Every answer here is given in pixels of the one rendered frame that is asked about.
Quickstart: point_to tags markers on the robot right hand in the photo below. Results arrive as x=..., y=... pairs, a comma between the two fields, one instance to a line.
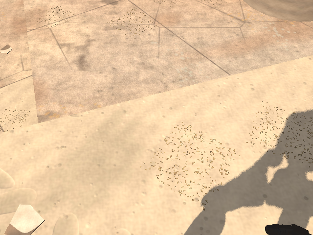
x=283, y=229

